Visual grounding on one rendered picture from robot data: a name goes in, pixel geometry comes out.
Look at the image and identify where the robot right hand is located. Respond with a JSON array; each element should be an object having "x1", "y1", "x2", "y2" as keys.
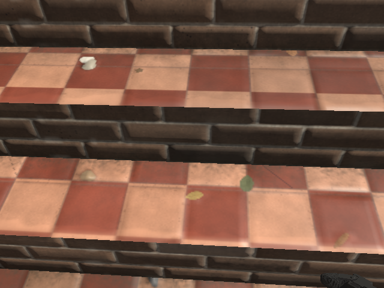
[{"x1": 320, "y1": 273, "x2": 376, "y2": 288}]

